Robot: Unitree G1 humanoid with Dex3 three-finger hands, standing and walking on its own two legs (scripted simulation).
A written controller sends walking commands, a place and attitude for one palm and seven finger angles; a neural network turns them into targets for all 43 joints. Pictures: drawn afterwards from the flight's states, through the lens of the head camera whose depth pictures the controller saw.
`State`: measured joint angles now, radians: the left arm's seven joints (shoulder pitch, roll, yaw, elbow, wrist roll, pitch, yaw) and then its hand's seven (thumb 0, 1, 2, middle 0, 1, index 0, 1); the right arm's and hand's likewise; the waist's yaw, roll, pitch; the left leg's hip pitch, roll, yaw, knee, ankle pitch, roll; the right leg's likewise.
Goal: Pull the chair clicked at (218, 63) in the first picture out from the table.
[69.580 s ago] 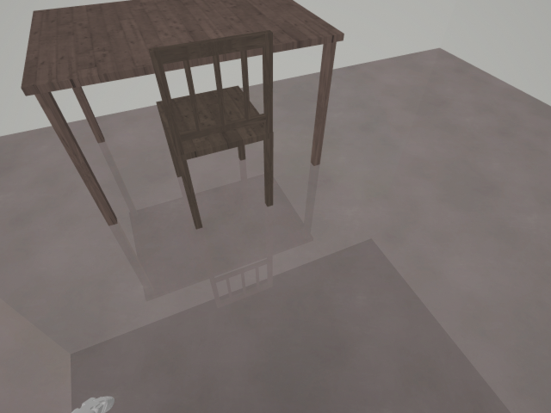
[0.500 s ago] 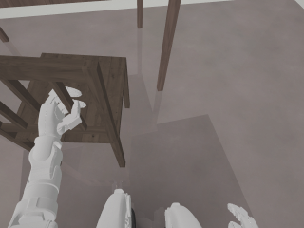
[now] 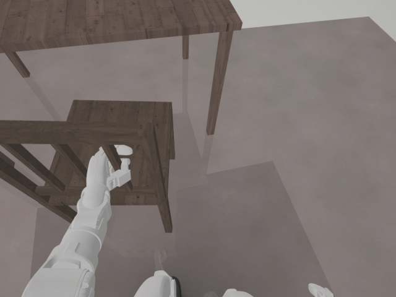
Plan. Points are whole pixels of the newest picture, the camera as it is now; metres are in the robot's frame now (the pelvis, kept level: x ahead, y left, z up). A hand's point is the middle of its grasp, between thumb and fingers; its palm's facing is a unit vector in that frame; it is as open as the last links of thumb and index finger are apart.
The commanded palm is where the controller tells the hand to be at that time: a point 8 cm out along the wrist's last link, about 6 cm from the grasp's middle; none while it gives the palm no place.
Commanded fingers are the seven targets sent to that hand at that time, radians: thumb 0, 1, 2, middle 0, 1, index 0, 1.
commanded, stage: step backward, pulling the chair out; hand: left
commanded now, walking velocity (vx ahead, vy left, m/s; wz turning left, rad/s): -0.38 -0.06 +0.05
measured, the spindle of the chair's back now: (79, 168) +0.41 +0.29 -0.08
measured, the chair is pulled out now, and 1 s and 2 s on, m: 0.29 0.41 0.54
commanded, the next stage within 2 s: none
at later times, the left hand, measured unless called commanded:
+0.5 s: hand (136, 211) +0.29 +0.13 -0.05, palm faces +0.04 -0.98 -0.19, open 5.0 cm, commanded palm +0.29 +0.18 -0.04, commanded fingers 0.00 0.90 0.90 -0.50 -1.45 -0.50 -1.45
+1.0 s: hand (137, 215) +0.28 +0.13 -0.05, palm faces +0.02 -0.97 -0.23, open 5.1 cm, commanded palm +0.25 +0.17 -0.04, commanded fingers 0.00 0.90 0.90 -0.50 -1.45 -0.50 -1.45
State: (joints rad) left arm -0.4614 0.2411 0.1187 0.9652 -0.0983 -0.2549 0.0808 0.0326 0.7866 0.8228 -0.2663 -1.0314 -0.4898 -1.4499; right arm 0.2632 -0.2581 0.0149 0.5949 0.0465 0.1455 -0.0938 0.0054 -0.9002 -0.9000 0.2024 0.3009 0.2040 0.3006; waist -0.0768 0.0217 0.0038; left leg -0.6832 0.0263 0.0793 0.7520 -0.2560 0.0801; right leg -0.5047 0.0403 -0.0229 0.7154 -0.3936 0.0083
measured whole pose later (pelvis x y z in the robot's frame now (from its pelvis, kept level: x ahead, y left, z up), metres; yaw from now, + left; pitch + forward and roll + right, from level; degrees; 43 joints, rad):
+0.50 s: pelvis -0.05 -0.02 +0.01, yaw +0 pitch +2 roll -3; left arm -0.43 0.19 0.03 1.04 -0.08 -0.27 0.08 0.03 0.74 0.83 -0.31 -1.11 -0.50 -1.45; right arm 0.23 -0.25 0.01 0.69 0.05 0.02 -0.12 0.01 -0.90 -0.90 0.20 0.30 0.20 0.30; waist -0.05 0.08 0.12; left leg -0.54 0.04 0.07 0.62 -0.19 0.04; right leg -0.38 0.06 -0.03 0.61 -0.27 -0.02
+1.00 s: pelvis -0.09 -0.02 +0.01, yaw -3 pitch +1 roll -2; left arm -0.49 0.24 0.04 1.01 -0.07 -0.19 0.09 0.02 0.71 0.83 -0.36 -1.27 -0.50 -1.45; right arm 0.19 -0.20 0.05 0.69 0.00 -0.07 -0.09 0.01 -0.90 -0.90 0.20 0.30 0.21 0.30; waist -0.03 0.06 0.19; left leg -0.52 0.06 0.09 0.53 -0.04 0.05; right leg -0.32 0.02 0.00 0.66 -0.45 0.00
